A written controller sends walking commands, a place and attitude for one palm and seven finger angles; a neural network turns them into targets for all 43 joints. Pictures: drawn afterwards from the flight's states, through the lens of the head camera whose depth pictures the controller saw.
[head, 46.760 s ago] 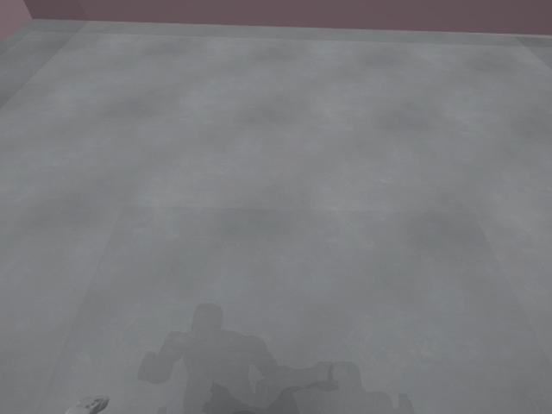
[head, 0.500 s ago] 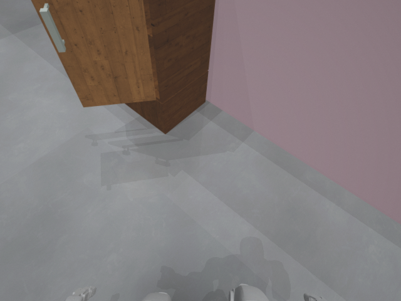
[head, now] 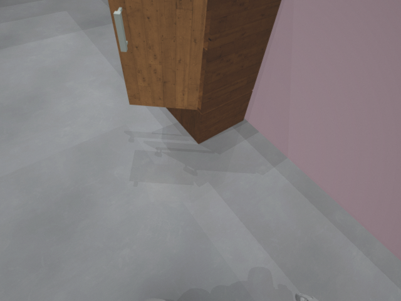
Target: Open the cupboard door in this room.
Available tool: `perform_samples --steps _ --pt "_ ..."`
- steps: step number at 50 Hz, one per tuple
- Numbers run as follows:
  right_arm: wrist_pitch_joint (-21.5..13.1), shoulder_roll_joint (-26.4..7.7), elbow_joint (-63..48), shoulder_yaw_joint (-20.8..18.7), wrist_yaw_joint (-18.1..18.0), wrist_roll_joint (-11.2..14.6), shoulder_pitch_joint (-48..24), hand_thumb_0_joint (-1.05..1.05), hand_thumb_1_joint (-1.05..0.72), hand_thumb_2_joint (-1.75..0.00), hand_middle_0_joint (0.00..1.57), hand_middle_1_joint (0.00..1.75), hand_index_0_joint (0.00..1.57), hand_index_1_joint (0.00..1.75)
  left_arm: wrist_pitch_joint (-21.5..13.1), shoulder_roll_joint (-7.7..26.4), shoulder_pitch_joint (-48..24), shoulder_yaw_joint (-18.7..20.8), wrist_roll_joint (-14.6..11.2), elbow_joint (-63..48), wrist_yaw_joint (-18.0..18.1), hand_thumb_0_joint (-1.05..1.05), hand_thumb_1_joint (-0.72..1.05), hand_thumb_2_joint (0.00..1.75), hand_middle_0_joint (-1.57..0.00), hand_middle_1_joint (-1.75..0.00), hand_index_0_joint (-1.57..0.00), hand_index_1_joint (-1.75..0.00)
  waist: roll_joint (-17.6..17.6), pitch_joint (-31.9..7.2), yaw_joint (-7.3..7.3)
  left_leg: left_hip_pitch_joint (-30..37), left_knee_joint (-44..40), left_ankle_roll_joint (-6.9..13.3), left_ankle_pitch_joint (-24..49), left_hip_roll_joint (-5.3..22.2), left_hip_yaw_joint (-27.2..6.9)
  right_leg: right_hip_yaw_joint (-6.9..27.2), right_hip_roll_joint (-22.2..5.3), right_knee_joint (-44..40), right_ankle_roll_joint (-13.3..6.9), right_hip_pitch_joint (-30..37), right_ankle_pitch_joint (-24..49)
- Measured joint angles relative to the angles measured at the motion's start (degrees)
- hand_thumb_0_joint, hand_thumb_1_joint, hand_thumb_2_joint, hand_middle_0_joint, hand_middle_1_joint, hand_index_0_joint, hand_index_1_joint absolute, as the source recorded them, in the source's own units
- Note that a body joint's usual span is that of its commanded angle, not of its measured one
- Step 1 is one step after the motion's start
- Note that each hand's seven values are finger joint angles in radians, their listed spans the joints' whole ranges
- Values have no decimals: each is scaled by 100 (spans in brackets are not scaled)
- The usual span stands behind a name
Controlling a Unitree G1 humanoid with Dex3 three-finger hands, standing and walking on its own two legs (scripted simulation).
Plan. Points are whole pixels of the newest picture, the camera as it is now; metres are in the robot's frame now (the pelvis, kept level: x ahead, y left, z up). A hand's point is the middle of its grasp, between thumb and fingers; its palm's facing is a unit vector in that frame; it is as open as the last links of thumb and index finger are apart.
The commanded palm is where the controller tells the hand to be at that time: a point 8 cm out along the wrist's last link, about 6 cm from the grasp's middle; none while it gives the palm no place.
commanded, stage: take the last steps up to it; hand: left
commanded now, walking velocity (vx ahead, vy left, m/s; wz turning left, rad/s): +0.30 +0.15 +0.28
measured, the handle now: (122, 29) +1.02 +0.39 -0.04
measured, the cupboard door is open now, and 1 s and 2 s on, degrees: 52 52 52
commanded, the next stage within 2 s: come to a stop and stand still in 1.32 s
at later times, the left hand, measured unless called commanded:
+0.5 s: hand out of the picture +0.02 +0.22 -0.17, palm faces +0.21 -0.96 -0.17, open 7.4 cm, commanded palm none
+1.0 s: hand (94, 223) +0.29 +0.28 -0.15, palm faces +0.19 -0.96 -0.21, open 7.2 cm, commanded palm none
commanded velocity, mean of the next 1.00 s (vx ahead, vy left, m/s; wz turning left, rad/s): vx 0.30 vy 0.09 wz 0.06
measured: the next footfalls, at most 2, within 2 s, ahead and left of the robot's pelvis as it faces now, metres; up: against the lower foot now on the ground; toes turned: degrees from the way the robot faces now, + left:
right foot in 0.20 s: +0.05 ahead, -0.14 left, +0.00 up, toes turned -2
left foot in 0.50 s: +0.18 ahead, +0.20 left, +0.00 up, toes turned +14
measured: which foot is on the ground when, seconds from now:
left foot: down 0.00-0.20, up 0.22-0.48, down 0.50-0.80, up 0.82-1.00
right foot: up 0.00-0.18, down 0.20-0.50, up 0.52-0.78, down 0.80-1.00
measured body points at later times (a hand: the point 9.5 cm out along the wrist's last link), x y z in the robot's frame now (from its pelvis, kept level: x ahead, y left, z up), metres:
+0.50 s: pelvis +0.09 +0.05 +0.00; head +0.12 +0.07 +0.45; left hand +0.01 +0.27 -0.16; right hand +0.21 -0.19 -0.13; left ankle +0.14 +0.18 -0.73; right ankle +0.02 -0.14 -0.73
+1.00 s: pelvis +0.26 +0.09 +0.02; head +0.28 +0.09 +0.47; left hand +0.28 +0.33 -0.13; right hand +0.31 -0.14 -0.14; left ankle +0.27 +0.23 -0.67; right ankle +0.26 -0.01 -0.73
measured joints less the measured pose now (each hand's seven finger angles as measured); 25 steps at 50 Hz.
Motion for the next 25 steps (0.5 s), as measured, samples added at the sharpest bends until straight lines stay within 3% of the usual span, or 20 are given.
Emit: perform_samples --steps 4,9,10,12,14,16,21,24,25 --pt "-78 49 63 45 -39 -17 191 1 -91 -90 20 30 20 30 -45 -19 -86 38 25 59 -93 1 91 90 -20 -30 -20 -29 191 -64 -12 159 -360 -18 188 41 -165 4 154 220 -94 -147 94" --pt "-42 32 234 10 -1 25 549 1 -90 -90 20 30 20 30 -264 -75 -51 52 50 -50 -189 1 91 90 -20 -30 -20 -29 389 -225 -43 187 -259 -66 67 4 -322 -145 249 -1482 -206 493 597" --pt "-22 46 250 -6 15 50 640 1 -90 -90 20 30 20 30 -342 -41 1 65 73 -108 -188 1 91 90 -20 -30 -20 -29 292 -291 -20 42 51 -71 -281 -88 -271 -45 166 -1920 -310 628 628" --pt "79 -49 357 -61 70 36 694 1 -90 -90 20 30 20 30 -429 -138 19 75 79 -84 -139 1 91 90 -20 -30 -20 -29 425 -248 12 -330 1151 -123 -837 -53 -305 -141 146 -1795 -319 637 1157" --pt "166 -129 455 -116 131 15 709 1 -91 -90 20 30 20 30 -488 -226 181 66 80 -37 -88 1 91 90 -20 -30 -20 -29 483 -268 22 -700 2088 -195 -754 33 -246 -225 98 -1910 -258 836 1180" --pt "195 -155 473 -159 188 12 678 1 -91 -90 20 30 20 30 -529 -262 379 61 83 67 -61 1 91 90 -20 -30 -20 -29 411 -310 0 -972 2405 -291 -410 182 -114 -258 2 -2247 -151 1080 1241" --pt "63 -125 322 -192 295 58 508 1 -91 -90 20 30 20 30 -569 -244 690 31 108 393 -98 1 91 90 -20 -30 -20 -29 78 -265 26 -956 1024 -388 27 410 191 -318 -344 -2801 82 1529 1318" --pt "-90 -144 216 -160 301 51 405 1 -91 -90 20 30 20 30 -531 -229 836 39 98 535 -126 1 91 90 -20 -30 -20 -29 10 -213 91 -581 -39 -336 224 374 365 -346 -524 -2540 254 1602 1014" --pt "-173 -193 150 -145 289 35 398 1 -91 -90 20 30 20 30 -502 -248 920 41 87 554 -140 1 90 90 -20 -30 -20 -29 89 -235 97 -421 -334 -251 259 398 357 -350 -532 -2175 209 1481 807"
